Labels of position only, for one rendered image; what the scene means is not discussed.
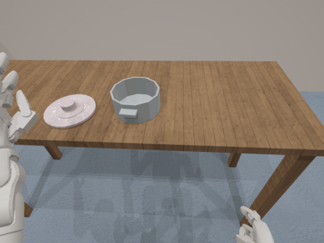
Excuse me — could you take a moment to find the pot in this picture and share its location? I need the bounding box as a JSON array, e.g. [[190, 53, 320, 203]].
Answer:
[[110, 77, 160, 124]]

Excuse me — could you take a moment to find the lid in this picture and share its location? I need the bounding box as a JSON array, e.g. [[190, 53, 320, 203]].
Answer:
[[44, 94, 96, 129]]

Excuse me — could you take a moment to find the table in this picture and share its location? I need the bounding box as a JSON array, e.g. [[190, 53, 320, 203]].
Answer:
[[1, 60, 324, 228]]

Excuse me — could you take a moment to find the right robot hand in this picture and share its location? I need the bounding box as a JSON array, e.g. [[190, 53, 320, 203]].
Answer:
[[236, 206, 274, 243]]

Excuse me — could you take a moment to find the knob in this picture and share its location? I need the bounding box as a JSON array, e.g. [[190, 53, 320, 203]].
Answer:
[[60, 99, 76, 111]]

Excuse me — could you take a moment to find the left robot hand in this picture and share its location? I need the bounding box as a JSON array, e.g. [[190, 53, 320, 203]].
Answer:
[[0, 52, 38, 150]]

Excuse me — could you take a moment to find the left robot forearm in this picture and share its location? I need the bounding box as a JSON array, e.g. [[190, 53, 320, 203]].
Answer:
[[0, 148, 26, 243]]

